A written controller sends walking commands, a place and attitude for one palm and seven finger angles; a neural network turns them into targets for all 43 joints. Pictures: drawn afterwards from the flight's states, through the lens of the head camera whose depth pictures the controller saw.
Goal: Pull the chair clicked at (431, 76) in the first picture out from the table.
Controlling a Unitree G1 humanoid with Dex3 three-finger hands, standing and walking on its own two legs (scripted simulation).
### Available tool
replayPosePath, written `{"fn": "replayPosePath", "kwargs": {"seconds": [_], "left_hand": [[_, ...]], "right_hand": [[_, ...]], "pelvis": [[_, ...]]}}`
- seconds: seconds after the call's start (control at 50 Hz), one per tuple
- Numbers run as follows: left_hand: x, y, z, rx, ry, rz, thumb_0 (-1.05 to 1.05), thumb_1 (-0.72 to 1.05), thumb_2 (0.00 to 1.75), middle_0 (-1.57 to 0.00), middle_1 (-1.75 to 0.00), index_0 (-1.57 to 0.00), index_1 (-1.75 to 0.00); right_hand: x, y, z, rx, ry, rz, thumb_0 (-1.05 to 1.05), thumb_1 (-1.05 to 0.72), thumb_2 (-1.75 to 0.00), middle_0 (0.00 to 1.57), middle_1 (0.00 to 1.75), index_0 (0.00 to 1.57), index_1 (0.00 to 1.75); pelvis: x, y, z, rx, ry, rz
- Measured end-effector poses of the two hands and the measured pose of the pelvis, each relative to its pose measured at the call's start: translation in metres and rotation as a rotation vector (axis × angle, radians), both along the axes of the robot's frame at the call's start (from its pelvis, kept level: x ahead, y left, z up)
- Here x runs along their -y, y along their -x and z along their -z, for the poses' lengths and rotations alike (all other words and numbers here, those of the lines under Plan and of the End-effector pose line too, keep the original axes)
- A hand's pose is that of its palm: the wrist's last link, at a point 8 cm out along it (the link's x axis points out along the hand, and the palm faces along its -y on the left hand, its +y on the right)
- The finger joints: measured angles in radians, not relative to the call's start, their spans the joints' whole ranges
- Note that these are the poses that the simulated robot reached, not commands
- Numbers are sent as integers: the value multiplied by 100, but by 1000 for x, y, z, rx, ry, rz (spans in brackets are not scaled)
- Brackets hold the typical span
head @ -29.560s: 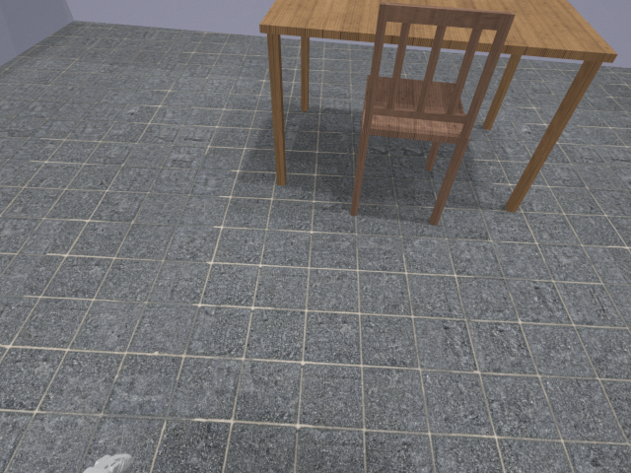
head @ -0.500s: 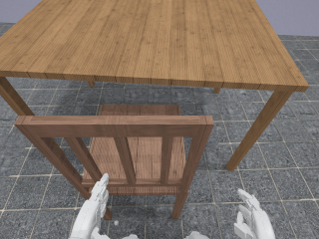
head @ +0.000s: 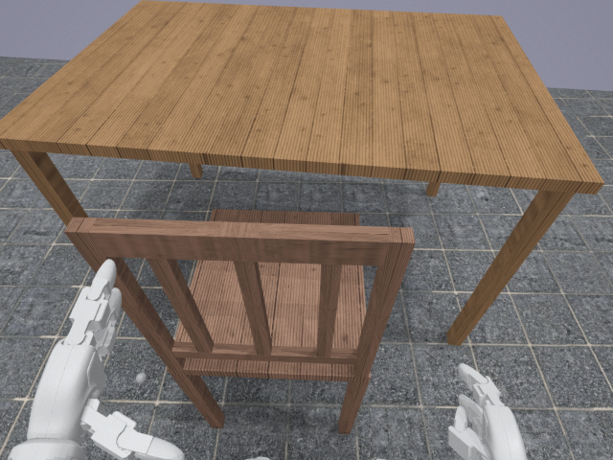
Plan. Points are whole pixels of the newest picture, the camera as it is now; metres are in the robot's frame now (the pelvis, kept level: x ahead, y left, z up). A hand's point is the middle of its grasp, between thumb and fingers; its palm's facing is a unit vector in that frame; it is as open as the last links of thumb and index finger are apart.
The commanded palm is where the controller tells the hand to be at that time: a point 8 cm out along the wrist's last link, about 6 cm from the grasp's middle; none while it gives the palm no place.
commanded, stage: draw the hand back to the body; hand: left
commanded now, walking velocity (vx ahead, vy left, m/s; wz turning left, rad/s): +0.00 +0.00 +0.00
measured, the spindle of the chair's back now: (256, 311) +0.33 +0.11 -0.02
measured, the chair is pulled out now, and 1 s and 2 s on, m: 0.17 0.17 0.17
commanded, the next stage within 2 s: step back with the hand held close in 1.00 s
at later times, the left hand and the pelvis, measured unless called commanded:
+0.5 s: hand (50, 299) +0.22 +0.25 +0.19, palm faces +0.39 -0.82 -0.42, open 11.1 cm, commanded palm +0.17 +0.29 +0.21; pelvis +0.03 +0.01 +0.05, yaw -1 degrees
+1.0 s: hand (16, 271) +0.23 +0.26 +0.22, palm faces +0.43 -0.80 -0.42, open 7.5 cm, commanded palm +0.18 +0.31 +0.23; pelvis +0.04 +0.01 +0.06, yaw -2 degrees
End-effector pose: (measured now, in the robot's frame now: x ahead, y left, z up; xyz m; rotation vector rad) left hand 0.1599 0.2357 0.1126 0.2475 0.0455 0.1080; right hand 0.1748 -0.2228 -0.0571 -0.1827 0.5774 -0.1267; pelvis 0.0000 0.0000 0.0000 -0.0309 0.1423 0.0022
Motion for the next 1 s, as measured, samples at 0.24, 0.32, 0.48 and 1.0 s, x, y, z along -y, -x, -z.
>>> {"fn": "replayPosePath", "kwargs": {"seconds": [0.24,0.32,0.48,1.0], "left_hand": [[-21,2,-39,-31,-166,-196,-1,-10,42,-7,-9,-7,-10],[-34,-5,-61,33,-204,-239,-1,5,49,-9,-12,-9,-13],[-46,-18,-93,130,-228,-267,0,33,63,-13,-18,-13,-19],[-64,-24,-125,225,-259,-287,1,88,90,-21,-30,-21,-30]], "right_hand": [[-2,-12,-19,-28,16,12,1,-90,-90,20,30,20,30],[-7,-18,-23,-28,7,-1,1,-90,-90,20,30,20,30],[-13,-30,-32,-31,0,-24,1,-90,-90,20,30,20,30],[-12,-32,-41,-70,19,-41,1,-90,-90,20,30,20,30]], "pelvis": [[-4,-17,-28,95,-11,7],[-6,-22,-34,122,-13,10],[-7,-31,-46,159,-16,19],[-11,-35,-59,204,-13,28]]}}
